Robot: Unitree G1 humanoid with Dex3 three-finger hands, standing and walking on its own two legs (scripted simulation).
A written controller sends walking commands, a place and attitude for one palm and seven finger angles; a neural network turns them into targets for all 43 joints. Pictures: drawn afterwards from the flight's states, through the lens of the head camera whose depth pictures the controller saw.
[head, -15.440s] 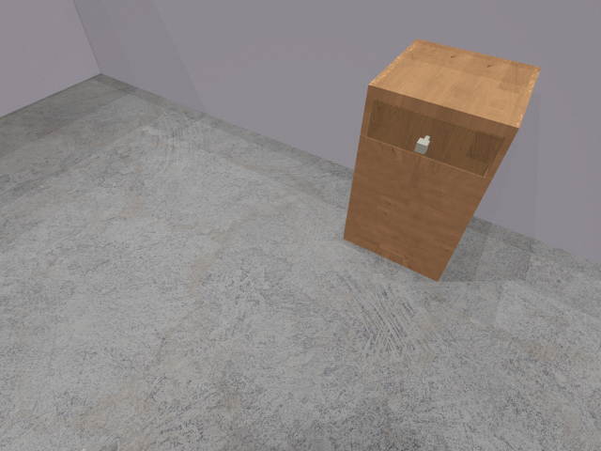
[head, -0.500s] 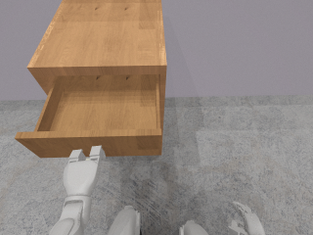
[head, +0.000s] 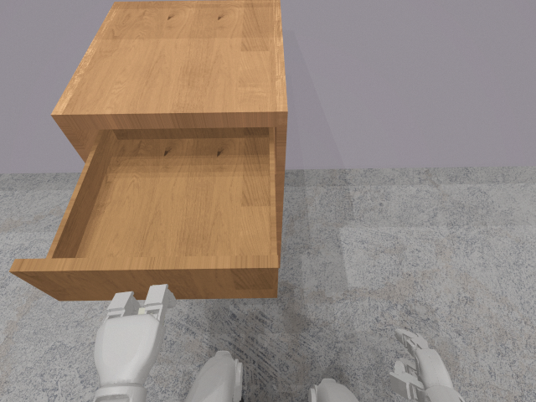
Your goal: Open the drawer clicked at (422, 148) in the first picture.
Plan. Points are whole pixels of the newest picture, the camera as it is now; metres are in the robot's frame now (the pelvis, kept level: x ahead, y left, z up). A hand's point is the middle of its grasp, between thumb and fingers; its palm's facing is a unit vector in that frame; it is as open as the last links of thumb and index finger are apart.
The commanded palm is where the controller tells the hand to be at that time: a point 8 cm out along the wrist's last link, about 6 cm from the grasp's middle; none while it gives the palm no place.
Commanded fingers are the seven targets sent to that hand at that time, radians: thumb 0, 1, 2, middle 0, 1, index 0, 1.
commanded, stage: pull the drawer open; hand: left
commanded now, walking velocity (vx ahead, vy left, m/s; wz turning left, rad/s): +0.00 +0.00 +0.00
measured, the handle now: (152, 309) +0.26 +0.20 -0.04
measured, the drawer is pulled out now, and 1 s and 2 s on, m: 0.29 0.30 0.29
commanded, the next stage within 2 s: open the thumb to release the handle in 0.22 s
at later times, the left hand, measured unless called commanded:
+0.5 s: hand (146, 351) +0.20 +0.21 -0.06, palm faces -0.01 -0.08 -1.00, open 6.8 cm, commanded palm +0.18 +0.21 -0.01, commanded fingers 0.00 0.20 0.60 -0.35 -1.27 -0.35 -1.27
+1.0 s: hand (146, 352) +0.20 +0.20 -0.06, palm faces -0.03 -0.09 -1.00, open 13.5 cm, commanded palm +0.18 +0.20 -0.01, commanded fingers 0.00 -0.50 0.30 -0.30 -1.20 -0.30 -1.20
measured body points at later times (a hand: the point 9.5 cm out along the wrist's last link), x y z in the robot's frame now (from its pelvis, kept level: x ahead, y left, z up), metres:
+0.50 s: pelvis -0.01 -0.01 -0.01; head +0.07 -0.02 +0.43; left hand +0.20 +0.21 -0.01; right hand +0.20 -0.23 -0.13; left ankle +0.06 +0.12 -0.63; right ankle -0.02 -0.11 -0.63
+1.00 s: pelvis -0.01 -0.01 -0.01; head +0.06 -0.02 +0.44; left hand +0.20 +0.21 -0.01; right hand +0.19 -0.24 -0.12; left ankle +0.06 +0.12 -0.63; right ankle -0.02 -0.11 -0.63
